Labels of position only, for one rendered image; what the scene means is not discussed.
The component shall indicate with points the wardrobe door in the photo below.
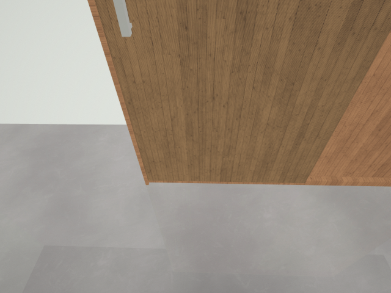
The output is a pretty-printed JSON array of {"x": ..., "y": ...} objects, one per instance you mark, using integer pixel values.
[
  {"x": 240, "y": 90},
  {"x": 360, "y": 146}
]

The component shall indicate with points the handle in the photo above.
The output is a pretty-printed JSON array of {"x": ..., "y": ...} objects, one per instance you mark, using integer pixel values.
[{"x": 123, "y": 19}]

